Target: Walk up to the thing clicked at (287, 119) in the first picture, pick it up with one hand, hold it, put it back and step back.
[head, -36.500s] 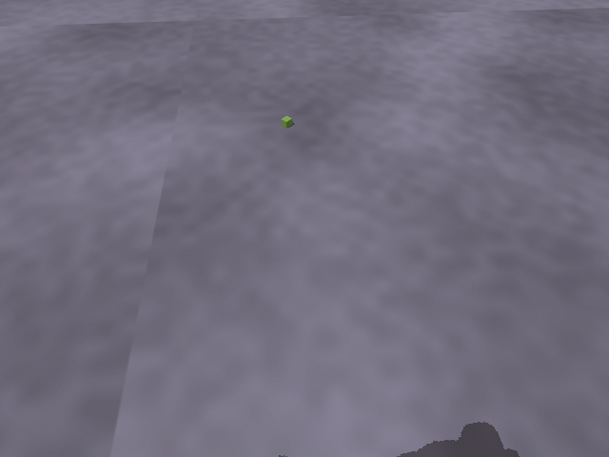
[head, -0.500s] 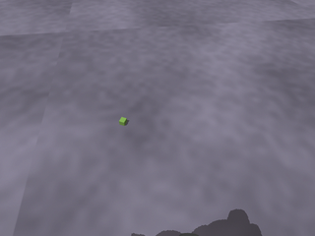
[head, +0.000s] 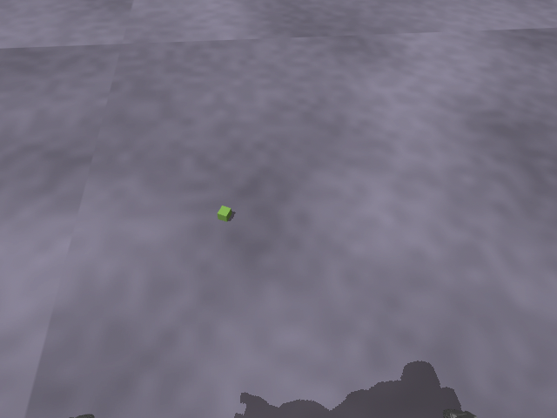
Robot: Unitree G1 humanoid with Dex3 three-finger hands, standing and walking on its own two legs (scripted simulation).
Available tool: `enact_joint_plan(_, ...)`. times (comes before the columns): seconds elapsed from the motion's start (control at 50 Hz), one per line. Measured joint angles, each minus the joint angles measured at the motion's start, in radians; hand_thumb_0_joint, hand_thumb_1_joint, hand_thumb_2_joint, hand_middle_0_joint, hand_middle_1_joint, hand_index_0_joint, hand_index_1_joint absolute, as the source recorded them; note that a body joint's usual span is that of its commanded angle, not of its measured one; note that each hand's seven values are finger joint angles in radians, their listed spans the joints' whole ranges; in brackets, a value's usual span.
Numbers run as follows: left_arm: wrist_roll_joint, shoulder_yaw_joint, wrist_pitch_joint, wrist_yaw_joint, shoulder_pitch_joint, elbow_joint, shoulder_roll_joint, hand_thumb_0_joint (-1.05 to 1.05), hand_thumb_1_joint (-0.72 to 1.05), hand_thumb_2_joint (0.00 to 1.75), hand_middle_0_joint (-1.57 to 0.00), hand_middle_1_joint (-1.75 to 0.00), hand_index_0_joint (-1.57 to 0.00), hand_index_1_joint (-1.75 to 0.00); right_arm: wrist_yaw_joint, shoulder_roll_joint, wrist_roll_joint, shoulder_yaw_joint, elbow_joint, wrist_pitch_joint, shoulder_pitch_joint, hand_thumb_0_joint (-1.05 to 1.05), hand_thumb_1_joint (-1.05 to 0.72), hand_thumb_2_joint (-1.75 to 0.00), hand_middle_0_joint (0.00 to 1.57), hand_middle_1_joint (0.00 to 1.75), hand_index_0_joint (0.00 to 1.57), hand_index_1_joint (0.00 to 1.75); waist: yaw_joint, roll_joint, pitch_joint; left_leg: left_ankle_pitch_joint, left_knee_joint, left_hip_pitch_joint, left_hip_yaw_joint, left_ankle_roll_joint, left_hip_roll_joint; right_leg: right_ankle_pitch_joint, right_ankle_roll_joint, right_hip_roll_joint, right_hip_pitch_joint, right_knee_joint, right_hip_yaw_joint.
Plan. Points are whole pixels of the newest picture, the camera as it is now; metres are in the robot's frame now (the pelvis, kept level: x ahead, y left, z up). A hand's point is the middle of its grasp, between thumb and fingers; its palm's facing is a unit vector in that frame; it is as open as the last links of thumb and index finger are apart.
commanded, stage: step back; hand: left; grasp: from above
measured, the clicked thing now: (224, 213) +1.01 +0.21 -0.75
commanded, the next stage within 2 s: stand in 0.12 s
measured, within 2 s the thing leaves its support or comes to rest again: neither
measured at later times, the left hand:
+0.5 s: hand out of the picture +0.07 +0.25 -0.14, palm faces -0.02 -0.94 -0.33, open 7.4 cm
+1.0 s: hand out of the picture +0.04 +0.25 -0.14, palm faces -0.03 -0.94 -0.34, open 7.4 cm
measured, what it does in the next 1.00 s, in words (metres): stands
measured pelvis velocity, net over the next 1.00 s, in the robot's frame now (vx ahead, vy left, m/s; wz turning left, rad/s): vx -0.02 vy -0.01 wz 0.00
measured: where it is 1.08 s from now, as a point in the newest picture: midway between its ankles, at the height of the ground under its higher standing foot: outside the picture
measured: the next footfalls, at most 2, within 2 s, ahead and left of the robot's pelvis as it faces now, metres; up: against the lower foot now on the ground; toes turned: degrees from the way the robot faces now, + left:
none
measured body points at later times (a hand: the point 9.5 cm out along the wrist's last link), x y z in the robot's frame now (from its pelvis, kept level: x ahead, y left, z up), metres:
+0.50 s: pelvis -0.01 +0.00 +0.02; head -0.01 +0.01 +0.46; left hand +0.07 +0.30 -0.12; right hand +0.09 -0.30 -0.11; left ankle +0.01 +0.12 -0.73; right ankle -0.01 -0.13 -0.73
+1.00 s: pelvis -0.02 -0.01 +0.01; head -0.02 -0.01 +0.46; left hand +0.04 +0.30 -0.12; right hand +0.04 -0.31 -0.12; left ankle +0.01 +0.12 -0.73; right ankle -0.01 -0.13 -0.73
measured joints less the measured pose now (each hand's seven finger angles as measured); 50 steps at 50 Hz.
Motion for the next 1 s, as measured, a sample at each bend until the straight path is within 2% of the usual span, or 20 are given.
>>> enact_joint_plan(0.14, 0.000, -0.005, 0.005, 0.007, -0.050, 0.019, -0.003, 0.00, 0.90, 0.90, -0.20, -0.30, -0.20, -0.30, -0.004, 0.006, 0.006, 0.001, 0.014, 0.004, -0.067, 0.00, -0.91, -0.90, 0.21, 0.30, 0.20, 0.30, 0.001, 0.003, -0.004, 0.018, -0.048, 0.037, 0.013, 0.008, -0.007, 0.019, 0.008, -0.007, 0.030, -0.042, 0.011)
enact_joint_plan(0.3, 0.000, -0.023, 0.008, -0.002, -0.068, 0.061, -0.020, 0.00, 0.90, 0.90, -0.20, -0.30, -0.20, -0.30, 0.004, 0.004, 0.011, 0.014, 0.031, -0.006, -0.087, 0.00, -0.91, -0.90, 0.21, 0.30, 0.20, 0.30, -0.006, 0.006, -0.008, 0.085, -0.166, 0.103, 0.016, 0.008, -0.013, 0.083, 0.013, -0.011, 0.092, -0.153, 0.012)
enact_joint_plan(0.62, 0.008, -0.026, 0.011, -0.013, -0.018, 0.110, -0.026, 0.00, 0.90, 0.90, -0.20, -0.30, -0.20, -0.30, 0.010, -0.011, 0.006, 0.012, 0.087, 0.001, -0.024, 0.00, -0.91, -0.90, 0.21, 0.30, 0.20, 0.30, -0.013, 0.007, -0.015, 0.154, -0.246, 0.117, 0.013, 0.001, -0.010, 0.140, 0.006, -0.006, 0.097, -0.213, 0.009)
enact_joint_plan(1.0, 0.006, -0.032, 0.008, -0.013, 0.007, 0.098, -0.021, 0.00, 0.90, 0.90, -0.20, -0.30, -0.20, -0.30, 0.013, -0.012, 0.005, 0.022, 0.085, 0.004, 0.012, 0.00, -0.91, -0.90, 0.21, 0.30, 0.20, 0.30, -0.021, 0.018, -0.025, 0.150, -0.227, 0.089, 0.004, -0.009, 0.002, 0.137, -0.004, 0.005, 0.074, -0.199, 0.001)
